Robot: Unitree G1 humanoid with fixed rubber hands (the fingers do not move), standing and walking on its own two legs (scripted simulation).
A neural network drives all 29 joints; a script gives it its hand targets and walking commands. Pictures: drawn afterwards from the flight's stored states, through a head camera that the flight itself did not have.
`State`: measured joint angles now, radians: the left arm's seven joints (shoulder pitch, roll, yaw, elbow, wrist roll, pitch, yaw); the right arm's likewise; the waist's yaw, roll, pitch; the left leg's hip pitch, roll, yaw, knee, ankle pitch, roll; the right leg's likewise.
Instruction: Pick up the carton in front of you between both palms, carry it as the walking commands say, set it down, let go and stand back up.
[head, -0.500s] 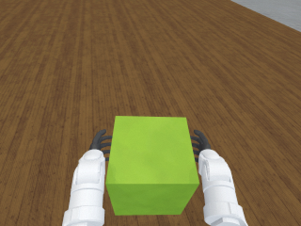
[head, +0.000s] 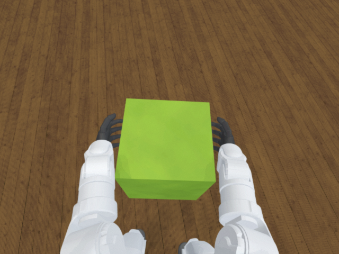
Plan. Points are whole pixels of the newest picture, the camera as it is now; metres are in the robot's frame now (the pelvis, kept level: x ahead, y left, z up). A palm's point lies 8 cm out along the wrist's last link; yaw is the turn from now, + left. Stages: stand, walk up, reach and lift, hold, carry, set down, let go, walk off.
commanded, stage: set down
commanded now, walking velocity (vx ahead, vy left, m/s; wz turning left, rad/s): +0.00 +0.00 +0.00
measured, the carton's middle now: (165, 155) +0.36 +0.02 -0.10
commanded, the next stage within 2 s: none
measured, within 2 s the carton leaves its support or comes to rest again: neither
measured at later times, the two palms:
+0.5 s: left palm (115, 153) +0.40 +0.18 -0.20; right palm (205, 156) +0.40 -0.12 -0.19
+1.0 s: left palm (120, 160) +0.43 +0.19 -0.36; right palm (194, 160) +0.44 -0.11 -0.35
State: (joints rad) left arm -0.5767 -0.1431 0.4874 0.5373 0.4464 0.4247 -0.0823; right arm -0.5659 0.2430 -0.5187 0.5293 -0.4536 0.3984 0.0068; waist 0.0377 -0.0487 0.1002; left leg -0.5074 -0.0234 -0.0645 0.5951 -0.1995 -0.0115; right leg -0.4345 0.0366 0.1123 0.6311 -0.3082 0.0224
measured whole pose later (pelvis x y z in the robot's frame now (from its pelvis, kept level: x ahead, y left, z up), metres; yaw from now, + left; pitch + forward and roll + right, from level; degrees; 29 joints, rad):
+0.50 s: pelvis -0.03 +0.00 -0.12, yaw -2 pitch +39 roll -2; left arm -0.81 -0.05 0.49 0.56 0.31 0.28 -0.07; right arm -0.77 0.18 -0.48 0.51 -0.24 0.25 -0.08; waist 0.04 -0.06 -0.13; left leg -1.54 -0.04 -0.12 1.19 -0.34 -0.04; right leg -1.46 0.11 0.10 1.23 -0.45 0.05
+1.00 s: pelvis -0.06 +0.01 -0.25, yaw -4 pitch +48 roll -5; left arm -1.08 0.06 0.43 0.68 0.24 0.31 0.03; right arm -1.08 0.02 -0.47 0.70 -0.17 0.27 -0.10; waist 0.05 -0.06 -0.11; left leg -2.07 -0.09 -0.13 1.68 -0.43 -0.06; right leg -1.97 0.15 0.08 1.71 -0.57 0.09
